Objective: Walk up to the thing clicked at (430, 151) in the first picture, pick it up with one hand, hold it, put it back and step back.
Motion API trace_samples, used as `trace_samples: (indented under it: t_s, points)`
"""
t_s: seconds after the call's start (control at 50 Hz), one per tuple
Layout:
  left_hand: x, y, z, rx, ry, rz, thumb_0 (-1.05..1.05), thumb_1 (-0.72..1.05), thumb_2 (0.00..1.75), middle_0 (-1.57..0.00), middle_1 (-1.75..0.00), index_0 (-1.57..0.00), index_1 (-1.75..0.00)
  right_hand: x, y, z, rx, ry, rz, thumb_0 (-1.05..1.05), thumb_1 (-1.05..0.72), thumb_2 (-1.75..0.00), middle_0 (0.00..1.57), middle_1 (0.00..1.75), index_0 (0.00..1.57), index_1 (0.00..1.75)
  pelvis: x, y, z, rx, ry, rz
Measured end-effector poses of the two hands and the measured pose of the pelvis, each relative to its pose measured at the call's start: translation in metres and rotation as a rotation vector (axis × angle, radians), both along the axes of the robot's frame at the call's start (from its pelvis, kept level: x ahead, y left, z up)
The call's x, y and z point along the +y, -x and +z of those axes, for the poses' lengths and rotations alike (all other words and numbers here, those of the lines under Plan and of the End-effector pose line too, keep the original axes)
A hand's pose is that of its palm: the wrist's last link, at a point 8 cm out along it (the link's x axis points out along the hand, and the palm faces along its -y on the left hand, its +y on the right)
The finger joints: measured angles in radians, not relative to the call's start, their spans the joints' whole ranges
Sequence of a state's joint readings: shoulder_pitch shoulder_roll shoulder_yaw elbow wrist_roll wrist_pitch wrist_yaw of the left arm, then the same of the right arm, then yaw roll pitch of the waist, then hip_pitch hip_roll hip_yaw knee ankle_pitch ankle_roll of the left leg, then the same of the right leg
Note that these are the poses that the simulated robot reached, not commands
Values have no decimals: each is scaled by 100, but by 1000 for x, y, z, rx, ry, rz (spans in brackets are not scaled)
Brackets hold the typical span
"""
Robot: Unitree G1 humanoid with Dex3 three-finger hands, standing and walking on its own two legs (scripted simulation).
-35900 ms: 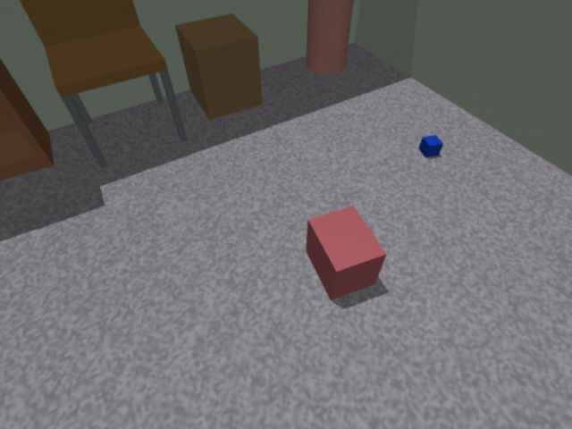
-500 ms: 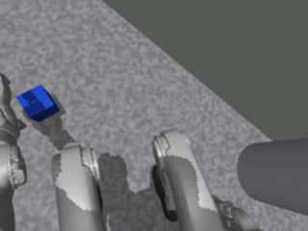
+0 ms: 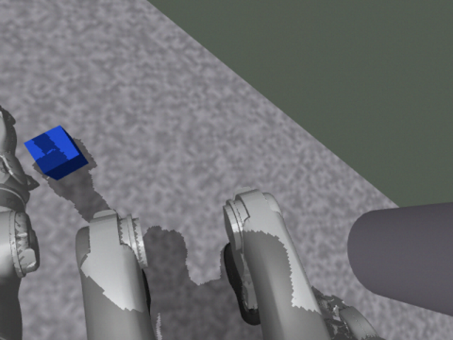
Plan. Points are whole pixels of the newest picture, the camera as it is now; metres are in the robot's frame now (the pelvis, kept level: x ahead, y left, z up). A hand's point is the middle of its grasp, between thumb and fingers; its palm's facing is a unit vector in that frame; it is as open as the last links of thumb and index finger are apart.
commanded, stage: approach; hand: left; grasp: from above
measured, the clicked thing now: (58, 153) +0.49 +0.29 -0.29
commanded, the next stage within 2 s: close in in 0.84 s
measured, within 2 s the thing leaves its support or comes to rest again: neither
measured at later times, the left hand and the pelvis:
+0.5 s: hand (40, 108) +0.53 +0.27 -0.14, palm faces -0.24 -0.22 -0.95, open 14.2 cm; pelvis +0.01 +0.00 +0.00, yaw -1 degrees
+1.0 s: hand (33, 158) +0.45 +0.30 -0.18, palm faces -0.34 -0.19 -0.92, open 14.1 cm; pelvis +0.00 +0.00 -0.01, yaw +0 degrees
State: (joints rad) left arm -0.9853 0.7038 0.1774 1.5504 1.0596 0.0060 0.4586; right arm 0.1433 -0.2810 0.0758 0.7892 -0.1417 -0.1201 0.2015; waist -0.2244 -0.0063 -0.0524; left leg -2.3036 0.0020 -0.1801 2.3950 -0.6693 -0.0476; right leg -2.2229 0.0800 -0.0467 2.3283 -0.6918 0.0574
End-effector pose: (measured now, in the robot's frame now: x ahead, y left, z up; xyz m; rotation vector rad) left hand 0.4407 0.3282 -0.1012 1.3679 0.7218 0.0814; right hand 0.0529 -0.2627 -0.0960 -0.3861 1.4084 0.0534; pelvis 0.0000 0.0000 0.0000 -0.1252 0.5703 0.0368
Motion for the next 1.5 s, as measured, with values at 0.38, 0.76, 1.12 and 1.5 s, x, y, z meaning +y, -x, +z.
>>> trace_samples:
  t_s: [0.38, 0.76, 1.12, 1.5]
  points:
    - [-35, -43, -6, -48, 16, -63, -1, -51, 94, -19, -92, -17, -94, -4, 12, 8, 28, 39, 5, 0, -92, -90, 20, 30, 20, 30, -1, -2, -4, 15, 5, -7]
    - [-37, -37, 2, 128, 13, 12, 0, -57, 98, -11, -101, -9, -102, 11, 44, 11, 94, -53, -75, 0, -91, -90, 20, 30, 20, 30, -2, -3, 10, 12, -5, -12]
    - [-24, -19, -11, -31, -28, -45, -1, -53, 102, -16, -96, -14, -99, -5, -5, 0, -35, 50, 26, 0, -91, -90, 20, 30, 20, 30, 1, 3, -9, 0, 5, -4]
    - [-42, -30, -71, 36, 25, -78, 0, -59, 102, -11, -95, -8, -98, 12, 42, 6, 127, 8, 25, 0, -91, -90, 20, 30, 20, 30, 2, -5, -17, -12, 27, -27]
